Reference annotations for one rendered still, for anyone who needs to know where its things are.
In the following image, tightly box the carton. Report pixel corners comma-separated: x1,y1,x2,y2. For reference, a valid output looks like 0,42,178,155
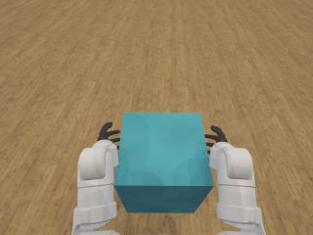
113,112,214,213

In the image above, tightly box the robot right hand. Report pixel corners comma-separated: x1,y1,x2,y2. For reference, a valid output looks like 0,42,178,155
204,125,228,160

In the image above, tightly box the robot left forearm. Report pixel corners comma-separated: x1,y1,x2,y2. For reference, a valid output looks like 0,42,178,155
71,139,119,235

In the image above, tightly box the robot left hand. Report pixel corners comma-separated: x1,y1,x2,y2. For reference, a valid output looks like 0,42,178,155
97,121,120,150

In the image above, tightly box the robot right forearm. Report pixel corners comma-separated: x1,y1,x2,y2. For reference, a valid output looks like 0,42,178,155
209,142,266,235

